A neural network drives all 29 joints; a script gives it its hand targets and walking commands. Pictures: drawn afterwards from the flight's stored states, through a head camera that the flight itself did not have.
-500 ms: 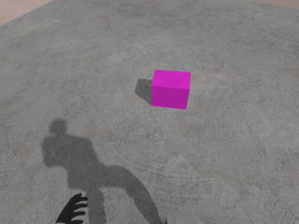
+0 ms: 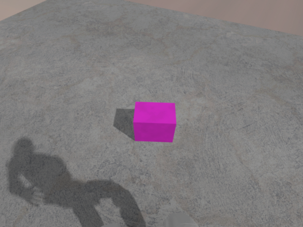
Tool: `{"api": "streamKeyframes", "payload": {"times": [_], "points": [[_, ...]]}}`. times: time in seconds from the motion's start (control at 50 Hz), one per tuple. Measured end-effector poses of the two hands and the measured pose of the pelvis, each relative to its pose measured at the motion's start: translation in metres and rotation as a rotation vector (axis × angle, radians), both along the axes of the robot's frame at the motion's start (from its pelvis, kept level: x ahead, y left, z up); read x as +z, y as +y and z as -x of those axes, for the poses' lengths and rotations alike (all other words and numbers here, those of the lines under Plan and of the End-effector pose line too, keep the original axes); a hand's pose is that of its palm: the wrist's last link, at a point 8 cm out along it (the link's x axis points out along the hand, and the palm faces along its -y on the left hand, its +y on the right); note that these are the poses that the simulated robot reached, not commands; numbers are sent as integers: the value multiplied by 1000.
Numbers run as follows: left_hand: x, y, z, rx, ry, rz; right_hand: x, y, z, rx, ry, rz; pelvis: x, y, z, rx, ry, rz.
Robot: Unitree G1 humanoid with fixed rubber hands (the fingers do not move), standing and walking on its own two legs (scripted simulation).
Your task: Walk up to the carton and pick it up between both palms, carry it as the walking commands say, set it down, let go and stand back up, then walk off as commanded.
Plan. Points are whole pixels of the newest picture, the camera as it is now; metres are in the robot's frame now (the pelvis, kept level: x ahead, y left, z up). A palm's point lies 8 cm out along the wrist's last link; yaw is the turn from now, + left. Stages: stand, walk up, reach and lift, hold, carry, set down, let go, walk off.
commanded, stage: walk up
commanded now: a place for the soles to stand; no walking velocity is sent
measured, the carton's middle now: (154, 122) +0.88 -0.02 -0.64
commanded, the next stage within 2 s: none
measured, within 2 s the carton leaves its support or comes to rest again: neither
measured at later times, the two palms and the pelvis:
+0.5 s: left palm (87, 196) +0.21 +0.19 -0.09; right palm (238, 167) +0.31 -0.29 -0.12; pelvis +0.24 -0.05 +0.02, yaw +1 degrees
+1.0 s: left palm (114, 113) +0.53 +0.16 -0.10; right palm (238, 142) +0.43 -0.34 -0.15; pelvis +0.44 -0.09 -0.01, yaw +1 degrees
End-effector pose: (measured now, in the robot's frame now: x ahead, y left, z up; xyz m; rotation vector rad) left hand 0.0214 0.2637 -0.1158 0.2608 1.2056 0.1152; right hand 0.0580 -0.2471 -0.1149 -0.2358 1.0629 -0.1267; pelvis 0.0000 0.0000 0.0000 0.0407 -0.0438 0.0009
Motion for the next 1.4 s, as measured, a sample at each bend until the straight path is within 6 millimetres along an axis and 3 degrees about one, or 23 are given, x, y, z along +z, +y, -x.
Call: {"api": "streamKeyframes", "payload": {"times": [0.1, 0.16, 0.2, 0.28, 0.46, 0.58, 0.66, 0.72, 0.86, 0.92, 0.98, 1.08, 1.18, 1.28, 1.4], "points": [[25, -18, -115, -94, -163, -17, -11, -25, 25, -89, 166, -12, 4, -14, -47, -16, -1, -9], [28, -35, -165, -118, -231, -39, -26, -41, 18, -110, 227, -35, -5, -30, -81, -21, 1, -17], [24, -46, -187, -98, -254, -53, -37, -50, 2, -94, 258, -52, -12, -40, -101, -17, -4, -2], [23, -63, -200, -21, -210, -57, -36, -56, -60, -42, 234, -75, -6, -51, -138, -14, 3, -4], [30, -77, -188, 88, 4, -30, -3, -46, -222, 61, 63, -96, 20, -55, -217, -3, 19, 1], [12, -69, -194, 162, 128, -3, 2, -22, -326, 120, -30, -97, 11, -47, -275, 26, 15, 14], [-15, -58, -221, 148, 195, 12, -6, -13, -379, 98, -118, -61, -10, -38, -315, 18, 14, 18], [-17, -55, -272, 87, 159, 7, -5, -20, -383, 35, -87, -46, -8, -41, -334, 10, -9, 2], [9, -69, -426, -40, -97, 15, -5, -56, -355, -60, 103, -27, 7, -58, -383, 3, -19, 6], [16, -84, -472, -54, -169, 1, -15, -73, -354, -89, 178, -43, 5, -71, -409, 10, -15, 6], [12, -100, -501, -34, -209, -29, -33, -88, -366, -86, 234, -66, -6, -88, -434, 18, -11, 0], [16, -127, -517, -2, -184, -23, -38, -97, -406, -44, 249, -69, -2, -97, -453, 30, -6, 0], [19, -132, -513, 17, -133, -20, -27, -96, -448, 10, 204, -65, 7, -101, -462, 44, 7, -1], [8, -119, -502, 45, -81, -12, -22, -95, -470, 25, 168, -33, 5, -95, -465, 58, 9, 11], [5, -92, -502, 87, -82, -19, -14, -92, -474, 28, 168, 2, 5, -83, -467, 72, -1, 24]]}}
